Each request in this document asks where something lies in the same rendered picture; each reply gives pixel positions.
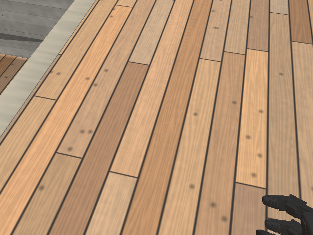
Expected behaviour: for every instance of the right robot hand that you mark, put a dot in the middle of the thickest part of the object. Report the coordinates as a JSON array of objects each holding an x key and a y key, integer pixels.
[{"x": 294, "y": 207}]

